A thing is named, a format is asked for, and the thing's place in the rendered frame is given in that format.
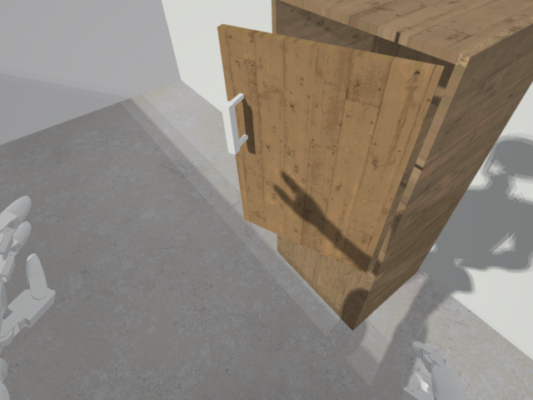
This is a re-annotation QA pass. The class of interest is robot right hand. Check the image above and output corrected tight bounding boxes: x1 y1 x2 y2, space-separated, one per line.
403 342 467 400

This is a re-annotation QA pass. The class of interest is robot left hand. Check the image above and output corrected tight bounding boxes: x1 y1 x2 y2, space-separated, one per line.
0 196 55 355

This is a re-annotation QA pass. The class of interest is handle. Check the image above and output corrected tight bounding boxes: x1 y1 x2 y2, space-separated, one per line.
221 93 248 155

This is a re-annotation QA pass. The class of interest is cupboard door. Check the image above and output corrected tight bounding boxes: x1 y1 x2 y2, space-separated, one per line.
217 24 445 274

